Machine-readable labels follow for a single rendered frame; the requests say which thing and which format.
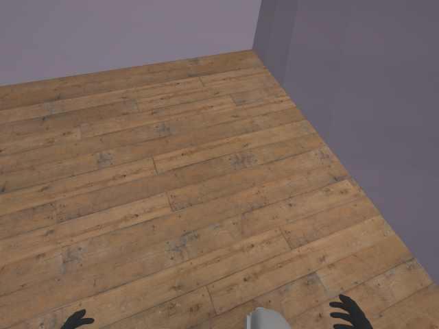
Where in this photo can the right robot thigh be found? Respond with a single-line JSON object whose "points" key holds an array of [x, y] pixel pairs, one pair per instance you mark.
{"points": [[262, 318]]}

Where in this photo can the robot left hand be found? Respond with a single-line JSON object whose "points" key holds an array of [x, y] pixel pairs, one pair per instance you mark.
{"points": [[75, 320]]}

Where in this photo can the robot right hand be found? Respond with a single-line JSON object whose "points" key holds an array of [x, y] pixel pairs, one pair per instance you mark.
{"points": [[356, 316]]}

